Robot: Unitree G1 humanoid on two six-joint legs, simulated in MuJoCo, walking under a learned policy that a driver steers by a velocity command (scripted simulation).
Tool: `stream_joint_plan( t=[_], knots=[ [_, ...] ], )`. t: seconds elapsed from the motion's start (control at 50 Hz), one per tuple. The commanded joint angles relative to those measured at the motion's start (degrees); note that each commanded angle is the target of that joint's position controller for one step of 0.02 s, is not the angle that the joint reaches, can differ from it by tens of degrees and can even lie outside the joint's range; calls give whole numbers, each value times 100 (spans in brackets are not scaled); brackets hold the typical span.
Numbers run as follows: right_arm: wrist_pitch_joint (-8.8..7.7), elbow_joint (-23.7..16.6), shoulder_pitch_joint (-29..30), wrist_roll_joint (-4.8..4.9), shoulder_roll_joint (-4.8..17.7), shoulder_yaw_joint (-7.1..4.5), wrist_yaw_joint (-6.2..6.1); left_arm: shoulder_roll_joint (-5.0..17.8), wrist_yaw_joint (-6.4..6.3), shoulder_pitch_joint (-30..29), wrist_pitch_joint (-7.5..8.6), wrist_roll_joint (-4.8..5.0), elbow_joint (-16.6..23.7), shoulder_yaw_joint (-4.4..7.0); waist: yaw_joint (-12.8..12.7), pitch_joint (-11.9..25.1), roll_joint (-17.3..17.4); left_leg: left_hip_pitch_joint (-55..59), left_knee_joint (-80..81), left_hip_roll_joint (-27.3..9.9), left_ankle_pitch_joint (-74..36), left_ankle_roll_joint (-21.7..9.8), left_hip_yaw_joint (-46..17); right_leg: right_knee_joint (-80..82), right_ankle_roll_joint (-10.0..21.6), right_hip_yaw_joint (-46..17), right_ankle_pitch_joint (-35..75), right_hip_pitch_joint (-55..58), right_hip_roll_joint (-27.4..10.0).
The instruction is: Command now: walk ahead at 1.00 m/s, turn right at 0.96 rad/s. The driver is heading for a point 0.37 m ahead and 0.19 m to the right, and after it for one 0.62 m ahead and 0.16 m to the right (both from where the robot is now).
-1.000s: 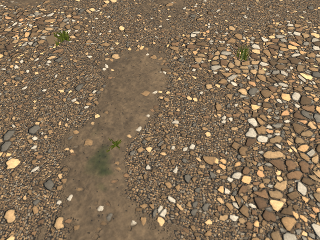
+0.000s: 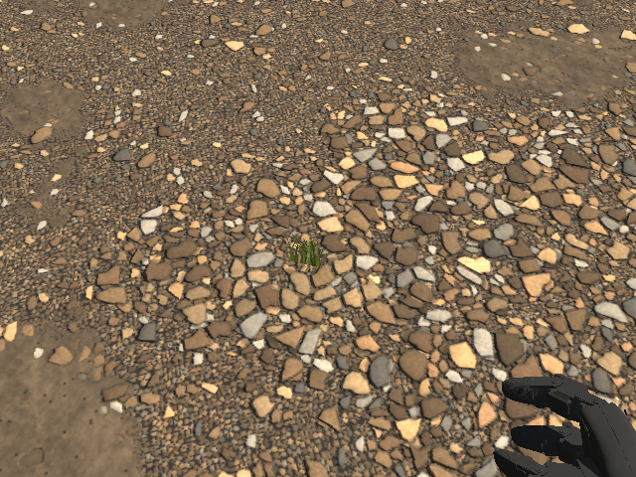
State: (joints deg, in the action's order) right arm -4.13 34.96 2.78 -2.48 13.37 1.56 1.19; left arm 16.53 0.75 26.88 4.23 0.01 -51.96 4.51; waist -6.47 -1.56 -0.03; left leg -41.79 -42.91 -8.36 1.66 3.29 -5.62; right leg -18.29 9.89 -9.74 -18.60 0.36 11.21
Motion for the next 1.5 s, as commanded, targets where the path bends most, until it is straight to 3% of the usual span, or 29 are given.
stream_joint_plan(
  t=[0.02, 0.06, 0.1, 0.12, 0.14, 0.16, 0.2, 0.28, 0.44, 0.52, 0.56, 0.58, 0.6, 0.62, 0.64, 0.66, 0.76, 0.9, 0.98, 1.0, 1.02, 1.04, 1.1, 1.14, 1.24, 1.3, 1.32, 1.36, 1.5],
  knots=[
    [-34, -457, 374, 105, 513, -105, -19, 1037, 5, -119, 86, 35, 433, 279, 90, -115, -263, 1606, 970, 621, -659, -124, 607, 408, 399, -1152, 3374, -1072, -1110],
    [-70, -345, -157, 100, 839, -233, -94, 1184, -37, -261, 81, 10, 511, 316, 369, 319, -331, 2511, 1389, 891, -233, -222, 523, -416, 116, -1241, 4507, -642, -1141],
    [-122, 121, -2177, 130, 1414, -507, -261, 1475, 5, -835, 123, -62, 671, 369, 1593, 1403, -322, 4732, 1208, 723, 615, -359, 399, -2758, -141, -1102, 4646, -1186, -937],
    [-136, 344, -3491, -36, 1830, -669, -381, 762, 4, -1046, 189, -85, 891, 179, 2017, 2169, 365, 6126, 1157, -456, 2562, -482, -745, -4743, -154, -702, 2278, -2177, -614],
    [-127, 255, -2972, -226, 2207, -728, -322, 28, 6, -335, 175, 243, 1294, -55, 1115, 2849, 2498, 6957, 2550, -2076, 3760, -1014, -4205, -6219, -354, -59, -1036, -3778, -110],
    [-59, 145, -2263, -168, 1762, -757, -261, 490, -74, -500, 50, 85, 1156, -80, 1030, 2120, 1706, 6248, 2879, -1874, 4962, -1162, -4477, -6602, -261, 201, -469, -4533, -723],
    [-12, 229, -1854, -103, 904, -555, -225, 690, 44, -1202, -88, -115, 1144, -22, 1022, 735, 296, 4723, 2813, -1279, 3332, -1021, -2370, -6106, -335, 470, 211, -4490, -1222],
    [-195, 904, -2405, 89, 576, -461, -120, 189, 319, -1801, -373, -220, 1635, -180, 721, 52, 516, 3826, 3123, -894, 1246, -723, -402, -5867, -397, 531, 379, -4670, -1695],
    [-346, 1226, -2621, 85, 1008, -525, -126, 220, 541, -3256, -398, -187, 2277, -358, 674, -755, 219, 3640, 3692, -321, -2139, -372, 2143, -3007, -120, 1814, 1947, -3851, -1372],
    [-84, 1174, -2797, 95, 1636, -664, -303, 546, 406, -2021, -320, -220, 1833, -221, -93, 213, 619, 4451, 1295, -633, -6485, -328, 2189, -2410, 244, 2098, 1152, -1993, -508],
    [1, 1030, -2526, 132, 1547, -655, -254, 878, 165, -146, -217, -283, 1086, 36, -746, 923, 254, 3071, -1886, -357, -3765, -362, 2076, -1247, 486, 1244, 1835, 619, -580],
    [10, 763, -2746, 67, 862, -548, -191, 1444, 35, -614, -244, -190, 1115, 189, 57, 864, -1197, 1201, -4144, 669, 2897, -196, 1950, -1784, 509, -360, 4682, 1704, -1939],
    [18, 296, -3130, 320, 959, -486, -230, 1812, 27, -522, -304, -254, 1462, 305, 129, 2658, -895, 48, -5643, 824, 3192, -81, 713, -1520, 1844, -2605, 6024, 3180, -3263],
    [-35, 273, -2421, 263, 1082, -453, -268, 1485, -67, -486, -338, -152, 1507, 266, -43, 2474, 223, -91, -5335, 564, 2317, -99, 367, -966, 1600, -2397, 5720, 2536, -3048],
    [-309, 63, -2176, 487, 1213, -521, -322, 1294, 59, -1044, -136, 98, 1640, 216, 179, 1899, 459, -46, -4847, 624, 2556, -71, -112, -388, 1623, -2478, 4257, 1681, -2860],
    [-333, 200, -2101, 480, 1176, -544, -404, 1039, 92, -1560, -5, 190, 1628, 140, 549, 1244, 954, 55, -4297, 276, 2295, -17, -72, -183, 1304, -2041, 3711, 660, -2669],
    [-95, 152, -1937, 222, 744, -553, -388, 570, -17, -1855, 101, 102, 1365, -8, 975, 198, 242, 1069, -2112, 152, 1637, 73, 388, 72, 698, -178, 5291, -1988, -1740],
    [-215, -108, -611, 224, 548, -439, -63, 515, -289, -1054, -253, 116, 915, -15, 259, 572, -374, 1477, 987, 816, -1038, -119, 646, -422, -15, 218, 4129, -1008, -1452],
    [-325, 85, -1309, 66, 906, -611, 15, 509, -234, -1353, -249, 41, 952, -25, 830, 772, -421, 2349, 1936, 872, -1612, -652, 661, -1806, -293, -21, 4434, -558, -1501],
    [-365, 107, -1656, -44, 1190, -656, -18, 381, -206, -1223, -199, -67, 1060, -59, 849, 1288, 59, 3692, 1431, 162, -4221, -1036, 13, -2832, -554, 77, 3200, -1274, -1097],
    [-299, 114, -1949, -155, 1060, -576, -40, 177, -170, -311, -151, -21, 824, -133, 791, 2237, 1182, 5410, 1084, -1400, -6119, -2360, -1580, -4828, -1139, 99, -586, -2637, -551],
    [-202, 237, -2266, 1, 726, -529, -49, 529, -80, -205, -195, 89, 704, -99, 983, 2950, 1207, 5755, 1309, -1733, -5363, -2708, -2435, -5403, -1212, -264, -2294, -2969, -522],
    [77, 109, -1130, 180, 618, -453, -114, 596, -163, -1319, -593, 113, 933, -25, 750, 1109, 47, 3513, 2161, -973, -1000, -1951, -1637, -5305, -1364, 160, -1541, -3365, -1111],
    [220, 91, -629, 124, 665, -466, -115, 263, -243, -1105, -775, 74, 844, -83, 429, 531, 536, 2040, 2678, -297, 510, -1487, -895, -3890, -1373, 628, -1243, -2436, -1197],
    [286, 295, -805, 190, 638, -501, -160, 136, -255, -824, -681, -22, 561, -109, 430, 1008, 810, 1993, 2623, -172, 1511, -1417, -516, -1838, -1155, 891, 346, -1147, -1183],
    [283, 465, -1034, 142, 421, -411, -155, 384, -253, -1126, -648, -221, 704, -76, 519, 527, 378, 1430, 2381, 203, 3088, -707, -246, -858, -695, 353, 357, -949, -1651],
    [278, 420, -1126, 134, 464, -450, -140, 570, -261, -1296, -634, -154, 626, -19, 805, 278, -364, 1944, 2160, 604, 2607, -484, 276, -658, -490, 168, -949, -1937, -1696],
    [251, 492, -1020, 103, 415, -461, -170, 184, -263, -1541, -494, -148, 636, -123, 830, 151, -577, 2779, 1637, 722, 1652, -382, 455, -233, -630, 158, -1502, -2640, -1640],
    [240, 839, -1195, 167, 351, -488, -207, 162, -289, -1205, -278, -33, 399, -118, 705, 116, -141, 2776, 1523, 651, 716, -542, 389, -661, -790, 390, -38, -2121, -1486]
  ],
)
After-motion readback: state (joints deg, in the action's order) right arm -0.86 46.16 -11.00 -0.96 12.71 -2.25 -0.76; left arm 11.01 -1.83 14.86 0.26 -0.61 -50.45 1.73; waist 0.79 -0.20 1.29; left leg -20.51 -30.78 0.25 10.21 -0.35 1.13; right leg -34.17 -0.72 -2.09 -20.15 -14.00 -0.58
